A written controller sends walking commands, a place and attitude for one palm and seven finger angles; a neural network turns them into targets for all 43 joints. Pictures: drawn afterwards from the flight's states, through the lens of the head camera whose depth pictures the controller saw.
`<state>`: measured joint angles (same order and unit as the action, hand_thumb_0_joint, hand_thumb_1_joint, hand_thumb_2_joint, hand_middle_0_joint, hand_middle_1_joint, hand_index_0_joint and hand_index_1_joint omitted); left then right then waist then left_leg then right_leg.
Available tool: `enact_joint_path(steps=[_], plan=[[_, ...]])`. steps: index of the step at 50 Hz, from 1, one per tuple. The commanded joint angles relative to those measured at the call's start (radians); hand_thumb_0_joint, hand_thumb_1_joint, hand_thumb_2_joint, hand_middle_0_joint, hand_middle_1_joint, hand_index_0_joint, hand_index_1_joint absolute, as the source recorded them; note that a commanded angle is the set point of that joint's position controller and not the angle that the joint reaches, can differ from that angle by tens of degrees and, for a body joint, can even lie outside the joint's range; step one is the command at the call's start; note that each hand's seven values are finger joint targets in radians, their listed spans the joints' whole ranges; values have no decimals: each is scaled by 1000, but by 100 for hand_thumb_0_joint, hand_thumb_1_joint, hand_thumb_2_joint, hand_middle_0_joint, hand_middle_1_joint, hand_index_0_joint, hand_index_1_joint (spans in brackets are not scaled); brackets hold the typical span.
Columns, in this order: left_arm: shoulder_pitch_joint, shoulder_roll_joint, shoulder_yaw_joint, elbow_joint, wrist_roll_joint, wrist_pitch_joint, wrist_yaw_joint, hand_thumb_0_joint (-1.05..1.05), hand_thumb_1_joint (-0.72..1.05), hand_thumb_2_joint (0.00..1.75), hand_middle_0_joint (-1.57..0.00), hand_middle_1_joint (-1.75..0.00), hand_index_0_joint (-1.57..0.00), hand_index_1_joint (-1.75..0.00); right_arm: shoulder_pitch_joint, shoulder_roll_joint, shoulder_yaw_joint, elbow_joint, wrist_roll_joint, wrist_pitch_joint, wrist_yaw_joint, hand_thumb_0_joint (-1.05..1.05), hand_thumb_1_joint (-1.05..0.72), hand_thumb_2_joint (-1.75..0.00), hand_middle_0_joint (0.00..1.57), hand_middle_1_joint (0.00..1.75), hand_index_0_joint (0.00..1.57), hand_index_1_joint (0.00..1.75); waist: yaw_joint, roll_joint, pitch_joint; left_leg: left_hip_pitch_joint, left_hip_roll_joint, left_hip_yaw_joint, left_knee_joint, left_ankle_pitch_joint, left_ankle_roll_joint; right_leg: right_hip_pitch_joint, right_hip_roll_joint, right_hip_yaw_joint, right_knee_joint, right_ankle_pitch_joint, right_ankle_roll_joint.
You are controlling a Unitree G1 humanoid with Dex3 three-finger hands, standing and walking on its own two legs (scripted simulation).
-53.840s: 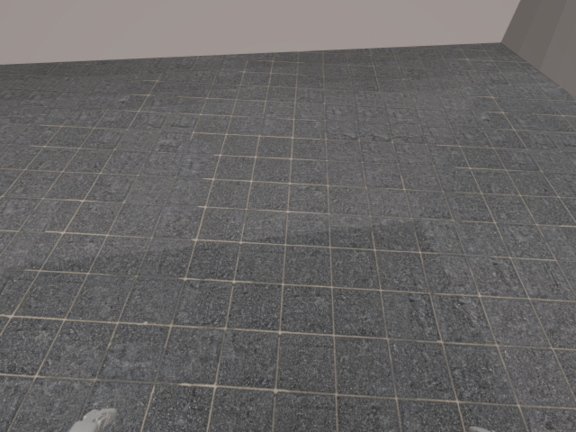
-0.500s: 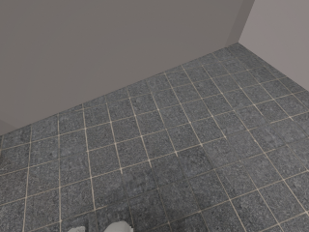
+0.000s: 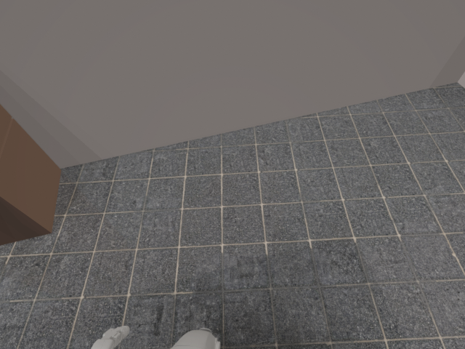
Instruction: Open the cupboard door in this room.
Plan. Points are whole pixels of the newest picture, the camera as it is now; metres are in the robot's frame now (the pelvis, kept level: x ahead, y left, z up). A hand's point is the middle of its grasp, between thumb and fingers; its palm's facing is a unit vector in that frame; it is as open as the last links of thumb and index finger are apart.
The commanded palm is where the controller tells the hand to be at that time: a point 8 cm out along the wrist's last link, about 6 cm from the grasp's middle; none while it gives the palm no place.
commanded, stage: turn to face it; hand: left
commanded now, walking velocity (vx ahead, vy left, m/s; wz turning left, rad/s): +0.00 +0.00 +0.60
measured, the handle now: out of the picture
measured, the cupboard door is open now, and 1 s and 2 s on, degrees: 44 44 44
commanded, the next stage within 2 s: take the last steps up to it in 1.64 s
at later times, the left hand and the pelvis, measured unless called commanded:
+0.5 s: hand out of the picture +0.03 +0.25 -0.16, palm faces +0.33 -0.91 -0.24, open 7.4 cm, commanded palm none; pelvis +0.02 +0.02 +0.01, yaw +18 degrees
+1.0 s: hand out of the picture +0.01 +0.17 -0.14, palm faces +0.59 -0.77 -0.25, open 7.3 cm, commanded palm none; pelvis +0.06 -0.03 +0.01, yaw +37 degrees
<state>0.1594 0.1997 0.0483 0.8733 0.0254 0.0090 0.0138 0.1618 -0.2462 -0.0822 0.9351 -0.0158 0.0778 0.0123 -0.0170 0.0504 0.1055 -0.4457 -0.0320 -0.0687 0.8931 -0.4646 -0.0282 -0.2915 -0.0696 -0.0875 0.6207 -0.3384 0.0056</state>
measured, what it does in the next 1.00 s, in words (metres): steps on the spot, turning left: left foot, then right foot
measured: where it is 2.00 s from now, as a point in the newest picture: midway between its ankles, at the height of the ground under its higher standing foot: outside the picture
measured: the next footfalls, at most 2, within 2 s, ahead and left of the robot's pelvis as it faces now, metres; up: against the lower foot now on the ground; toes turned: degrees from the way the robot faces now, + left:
left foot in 0.30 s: +0.03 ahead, +0.13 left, +0.00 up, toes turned +18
right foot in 0.72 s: +0.13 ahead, -0.11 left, +0.00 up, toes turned +22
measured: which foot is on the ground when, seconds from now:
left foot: up 0.00-0.28, down 0.30-0.72, up 0.74-1.00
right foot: down 0.00-0.30, up 0.32-0.70, down 0.72-1.00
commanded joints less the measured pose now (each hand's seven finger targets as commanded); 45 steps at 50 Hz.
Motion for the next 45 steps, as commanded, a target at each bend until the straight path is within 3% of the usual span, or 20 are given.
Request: enact_joint_path(steps=[1, 4, 10, 13, 14, 15, 16, 17, 18, 21, 24, 31, 34, 35, 36, 37, 38, 40, 41, 45], plan=[[-2, 170, 35, -69, -5, -16, 23, 0, 90, 90, -20, -30, -20, -30, -33, -85, -30, -75, -3, -16, 13, 0, -90, -90, 20, 30, 20, 30, -3, -265, -74, -146, 63, 28, 386, 35, -28, 87, -273, 176, -309, 287, -109], [18, 160, 36, -66, 0, -23, 24, 0, 90, 90, -20, -30, -20, -30, -32, -51, -16, -67, 3, -15, 21, 0, -90, -90, 20, 30, 20, 30, 0, -249, -109, -110, 68, 83, 241, 56, -44, 158, -250, 45, -273, 434, -91], [134, 215, 64, -19, 8, -20, 20, 0, 90, 90, -20, -30, -20, -30, -111, -20, 4, -90, 8, -34, 21, 0, -90, -90, 20, 30, 20, 30, 70, -253, -132, -13, 49, 180, -140, 0, -32, 283, -305, -4, -156, 670, -108], [107, 220, 67, -15, 0, -17, 11, 0, 90, 90, -20, -30, -20, -30, -31, -50, -2, -77, 6, -45, 18, 0, -90, -90, 20, 30, 20, 30, 21, -221, -163, 174, 30, 194, -366, 171, -11, 201, -286, -64, -37, 622, -48], [90, 210, 66, -27, -11, -14, 7, 0, 90, 90, -20, -30, -20, -30, 44, -95, -15, -59, 2, -52, 16, 0, -90, -90, 20, 30, 20, 30, -26, -130, -206, 329, 59, 153, -465, 342, 11, 101, -261, -100, 93, 533, -5], [75, 142, 54, -63, -19, -8, -1, 0, 90, 90, -20, -30, -20, -30, 120, -214, -45, -47, -8, -62, 9, 0, -90, -90, 20, 30, 20, 30, -68, 176, -260, 514, 319, -201, -501, 674, 130, -175, -121, -132, 329, 18, 69], [-9, 101, 31, -105, -15, 1, 3, 0, 90, 90, -20, -30, -20, -30, 192, -279, -60, -25, -3, -54, -5, 0, -90, -90, 20, 30, 20, 30, -104, 260, -262, 526, 461, -354, -503, 1017, 253, -312, -53, -28, 487, -353, 83], [-32, 127, 35, -114, -8, 10, 9, 0, 90, 90, -20, -30, -20, -30, 194, -265, -52, -17, -6, -50, -10, 0, -90, -90, 20, 30, 20, 30, -93, 142, -254, 488, 464, -277, -485, 914, 278, -310, -73, 51, 546, -320, 63], [-59, 113, 36, -96, -5, 16, 13, 0, 90, 90, -20, -30, -20, -30, 160, -224, -42, -28, -8, -57, -20, 0, -90, -90, 20, 30, 20, 30, -80, 195, -231, 432, 394, -245, -501, 860, 243, -322, -79, 72, 559, -256, 66], [-16, 119, 43, -46, -7, 20, -2, 0, 90, 90, -20, -30, -20, -30, 41, -175, -24, -61, -8, -64, -31, 0, -90, -90, 20, 30, 20, 30, -16, 103, -157, 336, 281, -143, -522, 748, 179, -294, -53, 89, 567, -84, 79], [9, 114, 41, -35, -8, 21, -6, 0, 90, 90, -20, -30, -20, -30, 36, -171, -20, -65, -6, -69, -29, 0, -90, -90, 20, 30, 20, 30, 2, 80, -162, 327, 250, -122, -530, 693, 170, -256, -33, 80, 489, -48, 88], [-35, 107, 32, -68, -15, 14, -1, 0, 90, 90, -20, -30, -20, -30, 29, -181, -33, -69, -14, -53, -21, 0, -90, -90, 20, 30, 20, 30, -7, 135, -143, 252, 231, -215, -500, 623, 179, -100, 34, 52, 158, -90, 79], [87, 123, 41, -41, -18, -5, 4, 0, 90, 90, -20, -30, -20, -30, -31, -171, -39, -87, -4, -48, -20, 0, -90, -90, 20, 30, 20, 30, 56, 91, -178, 123, 180, -216, -400, 523, 124, 157, 43, 42, -151, 114, 68], [131, 186, 54, -34, -8, -18, 12, 0, 90, 90, -20, -30, -20, -30, -19, -119, -35, -95, 8, -50, -14, 0, -90, -90, 20, 30, 20, 30, 75, -70, -207, -13, 94, -155, -281, 305, 62, 323, -91, 168, -291, 159, 39], [144, 284, 71, -33, 6, -23, 20, 0, 90, 90, -20, -30, -20, -30, -12, -55, -24, -116, 12, -51, -10, 0, -90, -90, 20, 30, 20, 30, 86, -389, -198, -175, -64, 34, -6, -126, -19, 374, -378, 452, -341, 285, -74], [135, 279, 58, -38, -3, -19, 23, 0, 90, 90, -20, -30, -20, -30, -18, -106, -33, -111, 3, -43, -8, 0, -90, -90, 20, 30, 20, 30, 78, -347, -179, -148, -15, -9, 215, -182, -9, 229, -444, 448, -334, 347, -146], [64, 223, 50, -54, -3, -18, 29, 0, 90, 90, -20, -30, -20, -30, 1, -105, -38, -99, 2, -32, -3, 0, -90, -90, 20, 30, 20, 30, 36, -252, -136, -134, 19, -34, 304, -98, -7, 153, -401, 352, -342, 281, -152], [-17, 167, 32, -72, -9, -17, 23, 0, 90, 90, -20, -30, -20, -30, 7, -89, -34, -57, -3, -16, 8, 0, -90, -90, 20, 30, 20, 30, -7, -265, -80, -141, 51, 12, 388, 31, -31, 113, -270, 197, -315, 320, -103], [-26, 148, 27, -74, -11, -20, 21, 0, 90, 90, -20, -30, -20, -30, 15, -78, -29, -51, -3, -12, 13, 0, -90, -90, 20, 30, 20, 30, -16, -276, -72, -136, 57, 29, 392, 74, -37, 98, -249, 118, -312, 358, -88], [46, 151, 32, -56, -8, -27, 23, 0, 90, 90, -20, -30, -20, -30, -18, -52, -17, -48, 2, -10, 18, 0, -90, -90, 20, 30, 20, 30, 8, -233, -109, -135, 66, 77, 262, 94, -54, 210, -251, 19, -280, 495, -84]])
